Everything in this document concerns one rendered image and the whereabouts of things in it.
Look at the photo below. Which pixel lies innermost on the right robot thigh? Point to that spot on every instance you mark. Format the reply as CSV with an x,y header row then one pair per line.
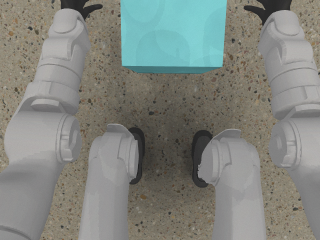
x,y
239,207

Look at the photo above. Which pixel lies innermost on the left robot forearm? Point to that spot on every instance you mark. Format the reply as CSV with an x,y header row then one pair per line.
x,y
60,68

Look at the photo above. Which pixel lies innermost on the carton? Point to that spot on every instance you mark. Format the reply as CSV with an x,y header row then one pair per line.
x,y
172,36

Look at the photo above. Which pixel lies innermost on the left robot hand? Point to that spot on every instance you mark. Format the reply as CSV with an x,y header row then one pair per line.
x,y
78,6

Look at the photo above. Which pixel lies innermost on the left robot upper arm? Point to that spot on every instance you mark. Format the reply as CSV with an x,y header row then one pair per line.
x,y
38,144

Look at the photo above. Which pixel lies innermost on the robot left foot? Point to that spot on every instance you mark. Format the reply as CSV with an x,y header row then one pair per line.
x,y
139,136

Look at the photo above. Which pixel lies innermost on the right robot upper arm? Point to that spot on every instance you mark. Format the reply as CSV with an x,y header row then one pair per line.
x,y
295,146

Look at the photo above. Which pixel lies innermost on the right robot forearm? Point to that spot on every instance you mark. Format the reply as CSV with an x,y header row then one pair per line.
x,y
290,67

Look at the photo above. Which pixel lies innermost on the right robot hand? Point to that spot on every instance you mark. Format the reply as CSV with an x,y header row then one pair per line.
x,y
270,6

